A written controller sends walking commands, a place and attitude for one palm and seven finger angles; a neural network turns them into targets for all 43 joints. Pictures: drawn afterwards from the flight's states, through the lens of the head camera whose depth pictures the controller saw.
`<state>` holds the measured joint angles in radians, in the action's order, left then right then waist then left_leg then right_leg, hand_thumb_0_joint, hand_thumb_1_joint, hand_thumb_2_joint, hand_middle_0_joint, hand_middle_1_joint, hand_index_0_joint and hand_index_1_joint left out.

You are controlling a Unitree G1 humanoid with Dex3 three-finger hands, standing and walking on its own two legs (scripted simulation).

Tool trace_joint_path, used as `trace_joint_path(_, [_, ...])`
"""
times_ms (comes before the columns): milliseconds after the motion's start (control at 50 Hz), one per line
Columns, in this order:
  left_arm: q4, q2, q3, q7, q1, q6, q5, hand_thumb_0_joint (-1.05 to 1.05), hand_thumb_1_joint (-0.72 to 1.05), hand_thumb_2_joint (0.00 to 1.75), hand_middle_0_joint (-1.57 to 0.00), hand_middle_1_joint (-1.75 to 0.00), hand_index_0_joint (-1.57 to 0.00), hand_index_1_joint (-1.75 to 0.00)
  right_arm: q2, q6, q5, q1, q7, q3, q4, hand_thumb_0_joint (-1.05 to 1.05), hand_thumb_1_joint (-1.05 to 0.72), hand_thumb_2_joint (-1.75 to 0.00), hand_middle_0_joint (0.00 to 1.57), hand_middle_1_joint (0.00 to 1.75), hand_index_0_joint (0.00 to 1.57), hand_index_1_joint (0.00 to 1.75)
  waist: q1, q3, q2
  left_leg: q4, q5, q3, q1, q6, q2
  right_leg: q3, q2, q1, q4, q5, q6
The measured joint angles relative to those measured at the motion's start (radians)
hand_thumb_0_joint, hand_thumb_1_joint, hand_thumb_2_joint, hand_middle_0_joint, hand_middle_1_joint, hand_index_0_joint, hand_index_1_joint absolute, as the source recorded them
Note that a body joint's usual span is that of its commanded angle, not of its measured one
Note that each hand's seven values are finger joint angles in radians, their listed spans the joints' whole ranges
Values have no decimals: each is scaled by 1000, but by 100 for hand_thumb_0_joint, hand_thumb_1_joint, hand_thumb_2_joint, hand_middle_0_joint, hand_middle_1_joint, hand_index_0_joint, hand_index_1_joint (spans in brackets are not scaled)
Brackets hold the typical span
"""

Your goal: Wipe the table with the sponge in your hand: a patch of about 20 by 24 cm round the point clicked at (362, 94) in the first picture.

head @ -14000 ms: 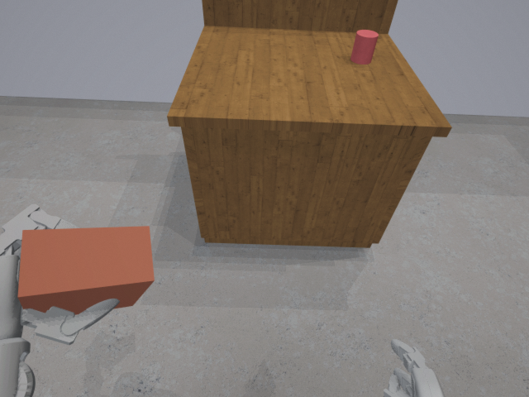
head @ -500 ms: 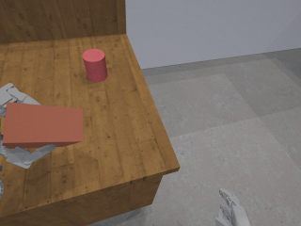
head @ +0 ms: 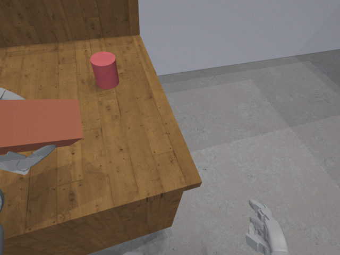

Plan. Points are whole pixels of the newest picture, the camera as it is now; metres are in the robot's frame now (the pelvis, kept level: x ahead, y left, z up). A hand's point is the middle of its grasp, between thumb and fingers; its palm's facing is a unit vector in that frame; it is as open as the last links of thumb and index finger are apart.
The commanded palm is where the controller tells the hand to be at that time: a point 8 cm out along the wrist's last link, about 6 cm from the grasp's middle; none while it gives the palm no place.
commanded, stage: come to a stop and stand still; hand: left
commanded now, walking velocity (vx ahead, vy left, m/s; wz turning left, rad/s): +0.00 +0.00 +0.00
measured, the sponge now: (48, 127) +0.27 +0.26 +0.18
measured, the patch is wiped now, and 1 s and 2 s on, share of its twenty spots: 0.00 0.00 0.00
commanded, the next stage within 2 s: look again from close up in 0.70 s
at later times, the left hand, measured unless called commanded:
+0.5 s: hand (45, 148) +0.24 +0.25 +0.16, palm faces +0.37 -0.87 -0.34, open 10.1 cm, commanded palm +0.18 +0.29 +0.18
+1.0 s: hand (30, 159) +0.22 +0.27 +0.16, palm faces +0.41 -0.84 -0.36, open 10.1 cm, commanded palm +0.16 +0.30 +0.18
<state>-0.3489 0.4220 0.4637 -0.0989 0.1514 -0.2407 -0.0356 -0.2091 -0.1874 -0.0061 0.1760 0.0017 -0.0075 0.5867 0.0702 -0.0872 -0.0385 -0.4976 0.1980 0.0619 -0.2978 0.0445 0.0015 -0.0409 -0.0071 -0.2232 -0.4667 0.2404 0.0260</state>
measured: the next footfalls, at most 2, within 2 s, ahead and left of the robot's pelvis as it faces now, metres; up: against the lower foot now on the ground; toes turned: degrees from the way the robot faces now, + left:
none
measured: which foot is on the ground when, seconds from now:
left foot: down 0.00-1.00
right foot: down 0.00-1.00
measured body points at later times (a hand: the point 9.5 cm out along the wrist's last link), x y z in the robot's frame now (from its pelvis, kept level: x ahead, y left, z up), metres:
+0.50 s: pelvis +0.02 +0.01 +0.00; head +0.04 +0.04 +0.45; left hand +0.21 +0.30 +0.18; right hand +0.21 -0.22 -0.06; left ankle +0.04 +0.09 -0.74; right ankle +0.00 -0.15 -0.74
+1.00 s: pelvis +0.00 +0.01 +0.00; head +0.02 +0.04 +0.45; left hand +0.19 +0.31 +0.18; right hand +0.19 -0.20 -0.07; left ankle +0.04 +0.09 -0.74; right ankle +0.00 -0.15 -0.74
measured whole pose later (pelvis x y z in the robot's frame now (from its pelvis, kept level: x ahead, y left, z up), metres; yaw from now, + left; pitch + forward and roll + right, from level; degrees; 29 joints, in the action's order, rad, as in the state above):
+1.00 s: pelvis +0.00 +0.01 +0.00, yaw +1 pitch -1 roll -2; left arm -0.45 0.36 0.35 -0.11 0.42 -0.18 -0.03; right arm -0.18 -0.11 -0.01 0.21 -0.05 0.02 0.58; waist 0.03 -0.05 -0.02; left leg -0.46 0.19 0.05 -0.25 0.06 0.02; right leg -0.02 -0.03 -0.14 -0.37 0.20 0.05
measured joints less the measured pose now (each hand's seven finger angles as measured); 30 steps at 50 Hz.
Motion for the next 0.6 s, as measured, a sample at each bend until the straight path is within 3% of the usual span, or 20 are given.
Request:
trace_joint_path(80, [-101, -86, -116, 16, 182, 4, 0, -1, -49, 102, -72, -134, -73, -134, 8, 12, -7, -15, 11, 3, -27, 2, -90, -90, 20, 30, 20, 30, -49, 23, 44, 2, 9, 25, 8, 12, 6, -25, -8, -1, -1, 3, 21])
trace_joint_path(160, [-119, -51, -158, 45, 327, 3, 2, -1, -49, 102, -72, -134, -73, -134, 35, 50, -5, 4, -18, 17, -29, 2, -90, -90, 20, 30, 21, 30, -73, 42, 39, 17, 9, 26, 14, 9, 4, -27, -6, 9, 23, -3, 21])
trace_joint_path(260, [-81, 6, -74, 26, 307, 29, -7, -1, -50, 102, -72, -134, -74, -134, 34, 64, -7, 41, -51, 20, -11, 2, -90, -90, 20, 30, 20, 30, -50, 22, 8, 24, 6, 6, 17, 7, 5, -6, -5, 25, 43, -6, 15])
trace_joint_path(360, [-125, -39, -56, -9, 246, 38, -9, -1, -49, 102, -72, -134, -74, -134, 8, 43, -9, 43, -53, 11, 20, 2, -90, -90, 20, 30, 20, 30, -27, 9, -2, 24, 10, -4, 32, 10, 10, 5, -11, 51, 58, -6, 18])
trace_joint_path(480, [-154, -77, -132, -6, 257, 31, 6, -1, -49, 102, -72, -134, -73, -134, 5, 44, -8, 5, -47, 3, 7, 2, -90, -90, 20, 30, 20, 30, -43, 34, -1, 25, 17, 2, 49, 15, 16, -1, -17, 69, 64, -2, 26])
trace_joint_path(600, [-110, -38, -111, 2, 278, 45, 2, -1, -49, 102, -72, -134, -74, -134, 22, 64, -9, -12, -53, 12, -32, 2, -90, -90, 20, 30, 20, 30, -56, 41, 1, 29, 13, 0, 48, 17, 14, 1, -15, 73, 79, -12, 26])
